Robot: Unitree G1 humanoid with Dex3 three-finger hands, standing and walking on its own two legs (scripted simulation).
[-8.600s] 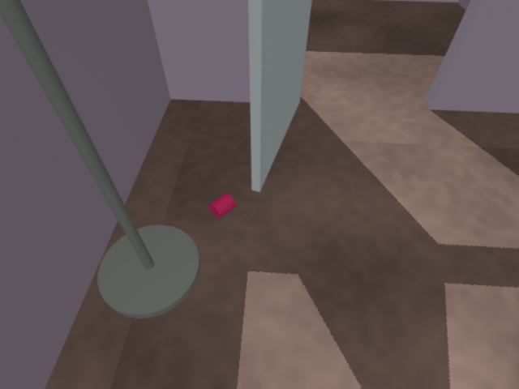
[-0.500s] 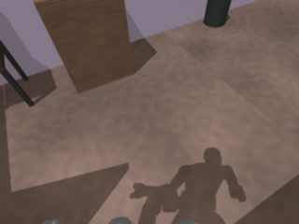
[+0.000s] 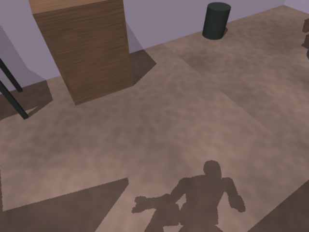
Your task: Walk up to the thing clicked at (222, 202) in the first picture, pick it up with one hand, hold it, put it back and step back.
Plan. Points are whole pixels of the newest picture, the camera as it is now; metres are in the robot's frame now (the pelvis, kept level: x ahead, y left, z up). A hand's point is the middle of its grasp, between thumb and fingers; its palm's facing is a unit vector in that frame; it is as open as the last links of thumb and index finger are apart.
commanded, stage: walk up
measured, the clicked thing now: out of the picture -0.65 +0.73 -0.73
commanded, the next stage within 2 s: stand in 0.28 s
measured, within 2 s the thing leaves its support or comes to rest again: neither
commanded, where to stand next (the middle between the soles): +0.07 +0.01 m, yaw +3 degrees
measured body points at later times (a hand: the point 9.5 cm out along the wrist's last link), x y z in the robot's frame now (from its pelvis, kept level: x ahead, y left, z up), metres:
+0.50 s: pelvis +0.00 +0.01 +0.01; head +0.01 +0.01 +0.46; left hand +0.10 +0.31 -0.12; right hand +0.08 -0.30 -0.12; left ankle -0.01 +0.14 -0.74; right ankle +0.02 -0.12 -0.74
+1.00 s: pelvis +0.00 +0.02 +0.01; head +0.01 +0.02 +0.46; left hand +0.07 +0.32 -0.12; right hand +0.08 -0.28 -0.12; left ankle -0.01 +0.14 -0.74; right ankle +0.02 -0.12 -0.74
